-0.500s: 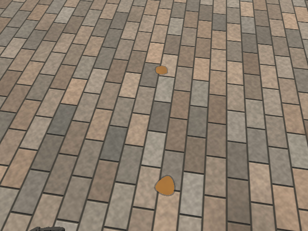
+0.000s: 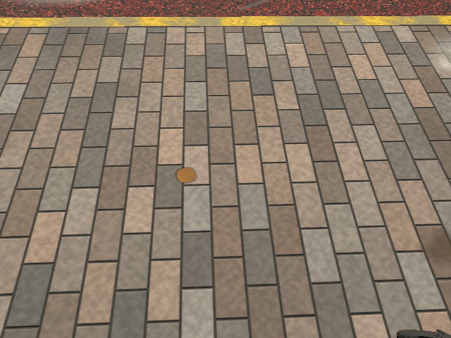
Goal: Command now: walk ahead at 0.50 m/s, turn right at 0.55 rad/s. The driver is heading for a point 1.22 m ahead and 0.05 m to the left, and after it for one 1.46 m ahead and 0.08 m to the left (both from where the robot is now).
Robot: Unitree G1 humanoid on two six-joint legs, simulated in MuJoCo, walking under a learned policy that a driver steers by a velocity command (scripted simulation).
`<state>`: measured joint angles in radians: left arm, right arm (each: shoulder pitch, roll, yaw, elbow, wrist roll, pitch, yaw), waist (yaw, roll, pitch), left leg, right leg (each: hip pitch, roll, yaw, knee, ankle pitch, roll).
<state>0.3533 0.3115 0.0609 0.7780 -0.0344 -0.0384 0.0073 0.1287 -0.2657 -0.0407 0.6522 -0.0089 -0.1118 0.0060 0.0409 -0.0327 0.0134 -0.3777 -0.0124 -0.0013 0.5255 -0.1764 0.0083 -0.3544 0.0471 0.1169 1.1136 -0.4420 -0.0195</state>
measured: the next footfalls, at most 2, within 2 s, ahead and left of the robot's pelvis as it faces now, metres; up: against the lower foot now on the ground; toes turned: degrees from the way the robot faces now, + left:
right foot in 0.38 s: +0.35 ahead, -0.18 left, +0.00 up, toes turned -9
left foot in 0.92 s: +0.64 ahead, +0.08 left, +0.00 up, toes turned +12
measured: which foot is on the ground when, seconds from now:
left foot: down 0.00-0.40, up 0.42-0.90, down 0.92-1.00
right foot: up 0.00-0.36, down 0.38-0.92, up 0.94-1.00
